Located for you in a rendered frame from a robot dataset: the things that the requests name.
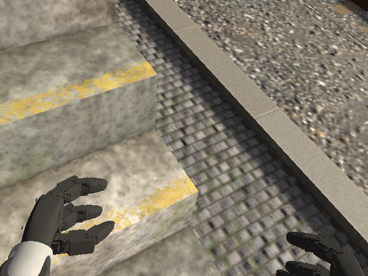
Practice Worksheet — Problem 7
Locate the robot left hand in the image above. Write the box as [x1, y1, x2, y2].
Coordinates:
[21, 175, 115, 256]

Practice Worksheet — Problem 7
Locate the robot right hand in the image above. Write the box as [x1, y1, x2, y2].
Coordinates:
[276, 232, 365, 276]

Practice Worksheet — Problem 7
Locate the left robot forearm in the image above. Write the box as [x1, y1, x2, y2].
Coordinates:
[0, 241, 53, 276]

